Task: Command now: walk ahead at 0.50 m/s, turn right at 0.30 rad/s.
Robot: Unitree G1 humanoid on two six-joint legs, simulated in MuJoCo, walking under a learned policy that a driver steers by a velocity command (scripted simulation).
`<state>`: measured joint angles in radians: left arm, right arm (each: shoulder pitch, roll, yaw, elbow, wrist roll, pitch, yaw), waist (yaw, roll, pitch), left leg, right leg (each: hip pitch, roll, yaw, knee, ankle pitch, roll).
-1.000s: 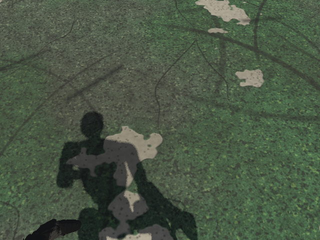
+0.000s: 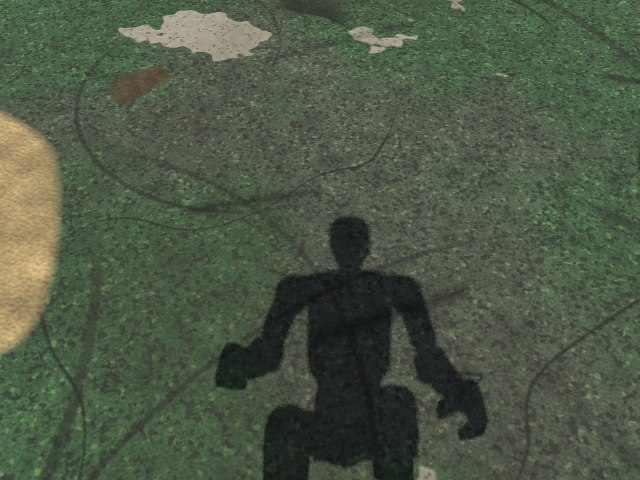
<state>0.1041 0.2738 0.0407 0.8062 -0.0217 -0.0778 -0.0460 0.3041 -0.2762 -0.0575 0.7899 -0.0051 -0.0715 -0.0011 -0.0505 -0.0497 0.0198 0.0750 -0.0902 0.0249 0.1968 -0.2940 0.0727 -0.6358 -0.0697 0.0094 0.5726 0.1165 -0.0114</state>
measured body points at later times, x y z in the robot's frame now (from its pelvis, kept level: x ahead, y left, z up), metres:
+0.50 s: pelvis +0.31 -0.04 +0.00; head +0.34 -0.05 +0.45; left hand +0.43 +0.23 -0.11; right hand +0.46 -0.33 -0.07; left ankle +0.51 +0.07 -0.71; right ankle +0.21 -0.12 -0.74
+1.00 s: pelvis +0.56 -0.11 +0.00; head +0.59 -0.14 +0.45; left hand +0.87 -0.04 -0.08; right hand +0.41 -0.36 -0.13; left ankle +0.51 +0.05 -0.74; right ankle +0.63 -0.30 -0.72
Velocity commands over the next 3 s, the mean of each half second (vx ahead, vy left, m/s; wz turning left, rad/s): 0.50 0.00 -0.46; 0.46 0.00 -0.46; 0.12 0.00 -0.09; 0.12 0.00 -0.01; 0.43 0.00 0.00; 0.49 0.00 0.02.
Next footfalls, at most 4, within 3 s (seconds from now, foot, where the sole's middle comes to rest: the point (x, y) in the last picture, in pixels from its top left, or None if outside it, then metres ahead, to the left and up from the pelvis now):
0.10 right None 0.25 -0.12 -0.77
0.56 left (295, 449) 0.55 0.04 -0.77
1.04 right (452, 393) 0.66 -0.32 -0.77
1.36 left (348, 354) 0.77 -0.09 -0.77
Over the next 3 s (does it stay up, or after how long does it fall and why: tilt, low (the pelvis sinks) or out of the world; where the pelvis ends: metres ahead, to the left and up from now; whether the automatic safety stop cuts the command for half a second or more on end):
stays up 1.16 -0.43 -0.01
